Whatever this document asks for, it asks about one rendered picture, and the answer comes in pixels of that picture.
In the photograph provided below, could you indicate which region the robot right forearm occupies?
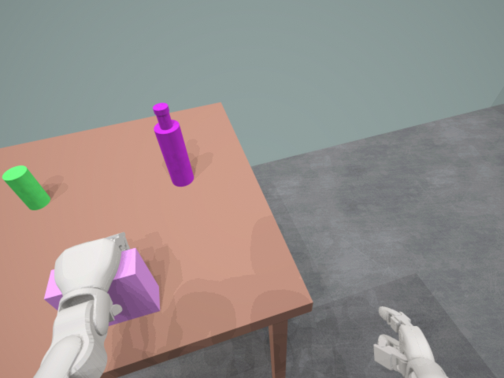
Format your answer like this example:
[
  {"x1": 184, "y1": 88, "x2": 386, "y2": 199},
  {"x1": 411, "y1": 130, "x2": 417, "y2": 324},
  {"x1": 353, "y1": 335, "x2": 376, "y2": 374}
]
[{"x1": 406, "y1": 358, "x2": 449, "y2": 378}]

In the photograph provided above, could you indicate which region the robot left hand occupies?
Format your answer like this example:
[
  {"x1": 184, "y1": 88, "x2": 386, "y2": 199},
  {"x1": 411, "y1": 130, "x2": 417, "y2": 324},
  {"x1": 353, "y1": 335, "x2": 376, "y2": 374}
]
[{"x1": 54, "y1": 232, "x2": 130, "y2": 322}]

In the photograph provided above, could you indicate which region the table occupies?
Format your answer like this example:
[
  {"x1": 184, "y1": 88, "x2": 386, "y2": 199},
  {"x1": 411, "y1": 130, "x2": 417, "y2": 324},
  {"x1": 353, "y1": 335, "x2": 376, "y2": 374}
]
[{"x1": 0, "y1": 102, "x2": 313, "y2": 378}]

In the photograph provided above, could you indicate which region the sponge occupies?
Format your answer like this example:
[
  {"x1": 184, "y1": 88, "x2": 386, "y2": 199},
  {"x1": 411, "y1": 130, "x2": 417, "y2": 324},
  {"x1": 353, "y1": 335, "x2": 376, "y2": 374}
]
[{"x1": 44, "y1": 248, "x2": 160, "y2": 326}]

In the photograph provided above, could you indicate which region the robot right hand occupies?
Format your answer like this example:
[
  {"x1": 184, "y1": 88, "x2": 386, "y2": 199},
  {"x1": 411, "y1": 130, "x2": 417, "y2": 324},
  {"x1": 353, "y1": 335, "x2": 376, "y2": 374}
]
[{"x1": 373, "y1": 306, "x2": 435, "y2": 378}]

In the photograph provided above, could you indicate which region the robot left forearm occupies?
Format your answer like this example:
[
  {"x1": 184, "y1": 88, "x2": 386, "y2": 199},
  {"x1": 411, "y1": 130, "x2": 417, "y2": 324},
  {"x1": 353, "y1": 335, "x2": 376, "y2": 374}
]
[{"x1": 33, "y1": 287, "x2": 110, "y2": 378}]

